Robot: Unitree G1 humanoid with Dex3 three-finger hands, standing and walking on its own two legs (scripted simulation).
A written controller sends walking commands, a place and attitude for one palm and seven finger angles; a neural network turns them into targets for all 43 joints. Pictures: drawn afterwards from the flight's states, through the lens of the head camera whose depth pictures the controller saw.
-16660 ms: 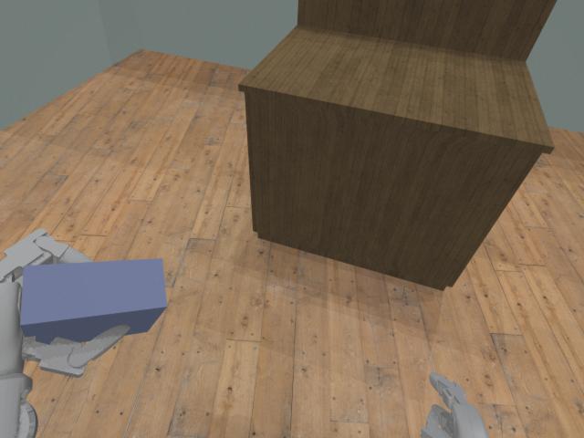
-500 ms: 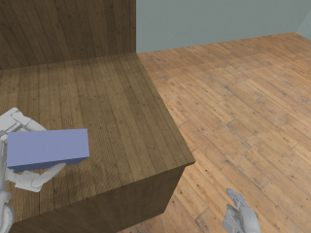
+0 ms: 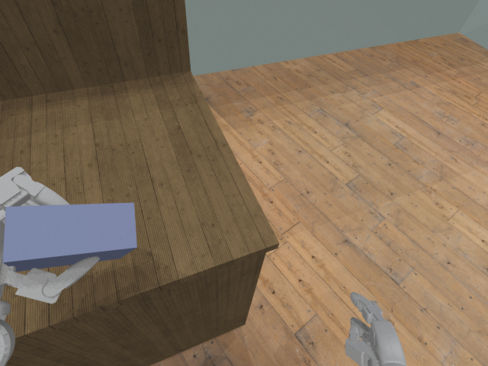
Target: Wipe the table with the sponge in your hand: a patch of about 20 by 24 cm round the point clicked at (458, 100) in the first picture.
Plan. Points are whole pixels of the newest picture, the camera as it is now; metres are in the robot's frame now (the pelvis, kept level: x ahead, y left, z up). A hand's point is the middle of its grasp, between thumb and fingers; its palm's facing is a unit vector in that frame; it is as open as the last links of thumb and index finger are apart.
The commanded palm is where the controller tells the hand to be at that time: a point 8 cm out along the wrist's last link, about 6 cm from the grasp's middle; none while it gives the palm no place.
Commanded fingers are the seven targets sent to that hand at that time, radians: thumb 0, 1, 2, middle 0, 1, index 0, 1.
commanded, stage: shuffle to correct the standing spot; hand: left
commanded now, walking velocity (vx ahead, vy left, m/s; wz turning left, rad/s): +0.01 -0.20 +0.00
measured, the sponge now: (91, 236) +0.23 +0.21 +0.14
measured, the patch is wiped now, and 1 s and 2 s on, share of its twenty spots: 0.00 0.00 0.00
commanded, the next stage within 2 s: come to a stop and stand still in 0.12 s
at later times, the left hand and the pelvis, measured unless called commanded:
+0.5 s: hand (94, 227) +0.24 +0.20 +0.16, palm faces +0.34 -0.84 -0.42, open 9.4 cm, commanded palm +0.18 +0.24 +0.18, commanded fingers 0.00 0.10 1.30 -1.20 -1.60 -1.20 -1.60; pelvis +0.02 -0.04 +0.01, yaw +0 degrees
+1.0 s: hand (32, 226) +0.23 +0.27 +0.16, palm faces +0.39 -0.86 -0.33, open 9.4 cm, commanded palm +0.17 +0.30 +0.18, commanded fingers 0.00 0.10 1.30 -1.20 -1.60 -1.20 -1.60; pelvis +0.01 +0.02 +0.01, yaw +0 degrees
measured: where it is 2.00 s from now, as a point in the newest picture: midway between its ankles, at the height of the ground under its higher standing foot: outside the picture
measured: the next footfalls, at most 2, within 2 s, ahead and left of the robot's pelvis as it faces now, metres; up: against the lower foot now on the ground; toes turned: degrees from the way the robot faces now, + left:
none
